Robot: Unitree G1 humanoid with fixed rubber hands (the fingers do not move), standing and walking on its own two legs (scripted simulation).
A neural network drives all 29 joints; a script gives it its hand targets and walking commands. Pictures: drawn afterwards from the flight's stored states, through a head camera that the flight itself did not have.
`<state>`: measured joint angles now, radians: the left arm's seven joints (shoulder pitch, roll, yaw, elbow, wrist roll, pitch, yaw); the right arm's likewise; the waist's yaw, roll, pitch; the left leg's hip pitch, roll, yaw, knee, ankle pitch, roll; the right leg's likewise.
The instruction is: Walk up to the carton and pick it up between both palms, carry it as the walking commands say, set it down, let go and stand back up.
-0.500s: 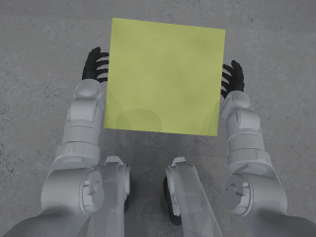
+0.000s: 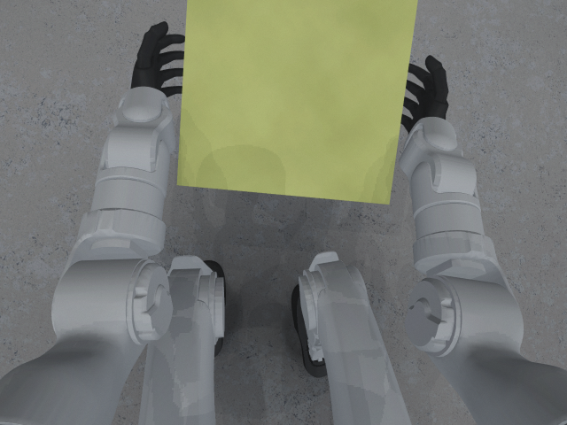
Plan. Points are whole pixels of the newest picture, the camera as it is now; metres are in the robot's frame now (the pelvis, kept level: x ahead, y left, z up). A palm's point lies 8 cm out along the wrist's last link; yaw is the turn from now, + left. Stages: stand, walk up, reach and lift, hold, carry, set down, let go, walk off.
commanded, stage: set down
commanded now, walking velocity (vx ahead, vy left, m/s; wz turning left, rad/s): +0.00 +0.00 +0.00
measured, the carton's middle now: (288, 104) +0.54 -0.03 -0.19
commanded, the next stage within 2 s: none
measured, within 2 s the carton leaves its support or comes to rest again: rests again in 1.40 s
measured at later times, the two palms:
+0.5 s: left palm (175, 101) +0.54 +0.14 -0.20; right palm (397, 132) +0.49 -0.20 -0.19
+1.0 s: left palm (177, 102) +0.55 +0.14 -0.24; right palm (382, 137) +0.50 -0.20 -0.24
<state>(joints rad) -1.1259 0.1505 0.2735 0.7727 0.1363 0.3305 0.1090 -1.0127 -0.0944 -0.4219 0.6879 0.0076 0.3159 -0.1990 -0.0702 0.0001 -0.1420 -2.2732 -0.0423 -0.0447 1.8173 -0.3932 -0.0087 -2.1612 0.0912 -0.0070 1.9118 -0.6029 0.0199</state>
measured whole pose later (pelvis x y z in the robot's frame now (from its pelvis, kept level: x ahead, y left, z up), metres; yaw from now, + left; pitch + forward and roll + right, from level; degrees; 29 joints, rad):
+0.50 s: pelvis -0.01 +0.00 -0.05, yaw +0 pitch +39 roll -2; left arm -1.36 0.29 0.15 0.86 0.01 0.28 0.15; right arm -1.21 -0.17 -0.34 0.72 0.11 0.27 -0.27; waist -0.07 -0.01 0.25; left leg -2.29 -0.04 -0.04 2.02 -0.41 -0.02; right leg -2.17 0.11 -0.02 2.12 -0.64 0.02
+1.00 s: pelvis -0.01 +0.00 -0.09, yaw +0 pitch +32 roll -1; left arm -1.48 0.37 0.12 1.07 -0.07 0.21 0.09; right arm -1.32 -0.20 -0.27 0.86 0.14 0.22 -0.30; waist -0.07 0.00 0.40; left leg -2.29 -0.02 -0.03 2.17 -0.45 -0.01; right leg -2.17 0.12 -0.02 2.28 -0.68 0.03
